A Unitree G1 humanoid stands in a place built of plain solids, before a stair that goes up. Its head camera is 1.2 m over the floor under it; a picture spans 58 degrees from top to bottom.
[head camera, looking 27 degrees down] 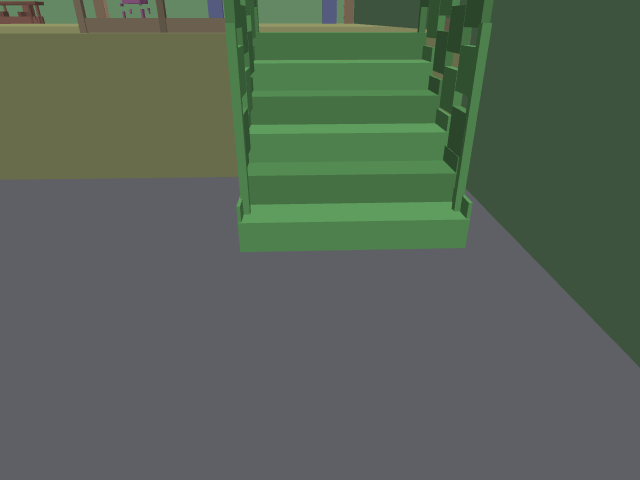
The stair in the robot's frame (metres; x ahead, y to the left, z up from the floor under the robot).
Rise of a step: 0.18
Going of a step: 0.27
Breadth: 1.32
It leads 2 degrees to the left of straight ahead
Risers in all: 6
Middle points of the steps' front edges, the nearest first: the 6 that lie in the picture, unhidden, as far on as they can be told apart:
2.22 -0.20 0.19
2.49 -0.19 0.37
2.76 -0.18 0.56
3.03 -0.17 0.74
3.30 -0.16 0.93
3.57 -0.14 1.11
